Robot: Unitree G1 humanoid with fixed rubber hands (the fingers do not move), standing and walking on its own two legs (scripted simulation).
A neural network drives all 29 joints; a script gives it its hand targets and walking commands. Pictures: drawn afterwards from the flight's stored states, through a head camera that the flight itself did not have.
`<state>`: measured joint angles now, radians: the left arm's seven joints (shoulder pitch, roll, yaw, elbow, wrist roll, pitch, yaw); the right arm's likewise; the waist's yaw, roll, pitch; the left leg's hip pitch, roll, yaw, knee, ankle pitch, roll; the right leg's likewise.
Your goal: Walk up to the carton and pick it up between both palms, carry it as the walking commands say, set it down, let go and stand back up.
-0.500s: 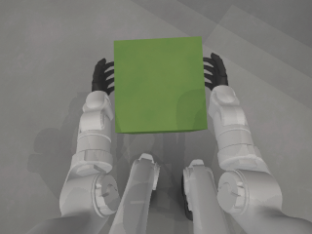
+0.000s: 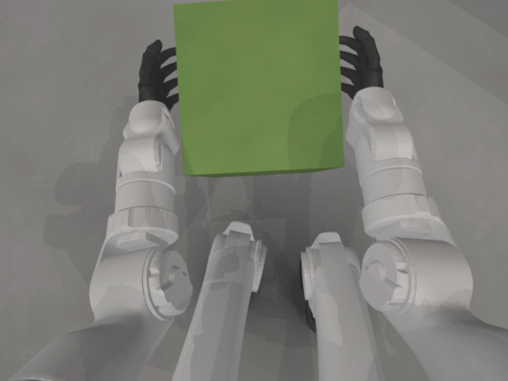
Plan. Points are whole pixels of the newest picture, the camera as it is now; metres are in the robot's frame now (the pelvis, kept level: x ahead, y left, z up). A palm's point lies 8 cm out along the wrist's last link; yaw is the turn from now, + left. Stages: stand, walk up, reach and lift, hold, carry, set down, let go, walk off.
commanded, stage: set down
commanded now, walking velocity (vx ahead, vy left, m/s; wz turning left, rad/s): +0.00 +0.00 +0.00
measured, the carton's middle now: (260, 109) +0.50 +0.06 -0.17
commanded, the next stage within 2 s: none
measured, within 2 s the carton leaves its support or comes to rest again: rests again in 1.76 s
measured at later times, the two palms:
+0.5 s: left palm (174, 105) +0.50 +0.21 -0.18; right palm (346, 96) +0.54 -0.08 -0.19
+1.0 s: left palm (182, 107) +0.51 +0.21 -0.23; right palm (341, 99) +0.55 -0.08 -0.23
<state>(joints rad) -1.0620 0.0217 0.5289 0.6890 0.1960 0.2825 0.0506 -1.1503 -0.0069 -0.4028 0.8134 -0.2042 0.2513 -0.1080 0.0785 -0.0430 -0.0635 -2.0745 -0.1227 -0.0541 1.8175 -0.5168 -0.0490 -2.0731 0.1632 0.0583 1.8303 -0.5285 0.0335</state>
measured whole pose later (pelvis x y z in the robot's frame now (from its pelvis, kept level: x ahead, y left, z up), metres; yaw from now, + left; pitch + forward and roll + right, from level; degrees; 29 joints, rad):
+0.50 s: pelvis +0.00 +0.00 -0.06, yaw +0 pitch +45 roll +1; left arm -1.22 0.11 0.48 0.75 0.12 0.27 0.08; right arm -1.31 -0.09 -0.34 0.87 -0.13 0.23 -0.14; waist 0.08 -0.04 0.09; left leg -2.24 -0.13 -0.04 2.00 -0.54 -0.06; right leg -2.24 0.18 0.05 2.02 -0.56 0.05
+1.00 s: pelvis +0.00 +0.00 -0.09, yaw +0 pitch +41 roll +1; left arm -1.27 0.16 0.42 0.84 0.07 0.24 0.09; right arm -1.36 -0.14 -0.26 0.96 -0.06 0.20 -0.17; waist 0.08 -0.04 0.19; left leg -2.25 -0.12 -0.02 2.13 -0.59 -0.05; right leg -2.25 0.18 0.03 2.14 -0.61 0.05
